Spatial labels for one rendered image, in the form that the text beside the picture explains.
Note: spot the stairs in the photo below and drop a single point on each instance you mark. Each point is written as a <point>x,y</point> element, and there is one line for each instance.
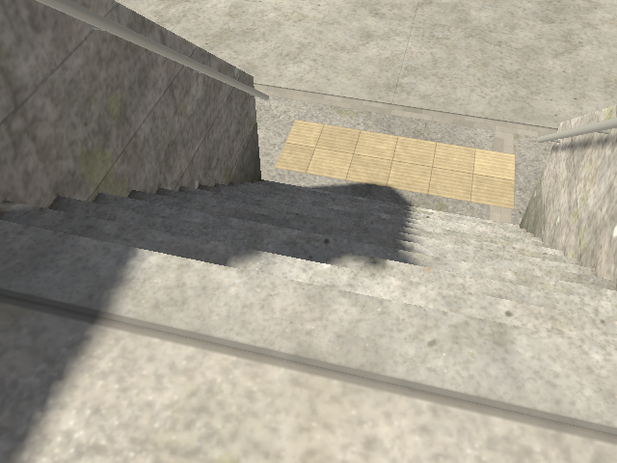
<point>439,260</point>

